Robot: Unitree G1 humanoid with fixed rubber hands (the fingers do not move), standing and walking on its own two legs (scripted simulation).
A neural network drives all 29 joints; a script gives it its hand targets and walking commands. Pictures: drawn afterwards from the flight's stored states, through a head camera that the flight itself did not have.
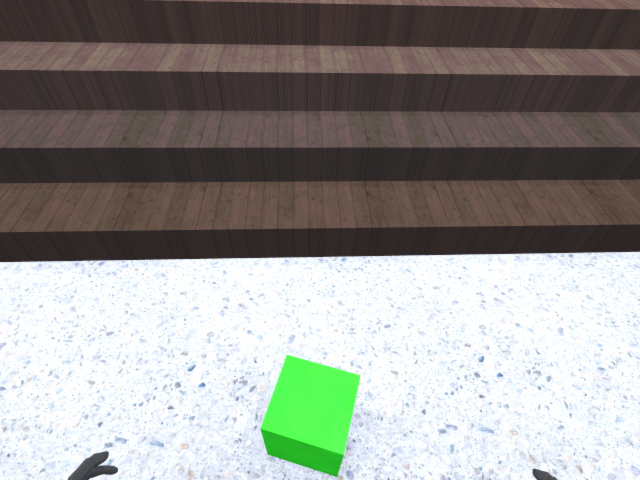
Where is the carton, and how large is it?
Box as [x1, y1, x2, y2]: [260, 355, 360, 476]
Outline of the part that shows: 287,355 260,428 267,453 336,476 344,451 360,375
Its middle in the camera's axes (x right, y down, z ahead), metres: -0.02 +0.49 +1.08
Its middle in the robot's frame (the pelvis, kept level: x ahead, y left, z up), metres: +0.40 +0.01 -0.66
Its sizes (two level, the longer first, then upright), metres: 0.210 0.200 0.250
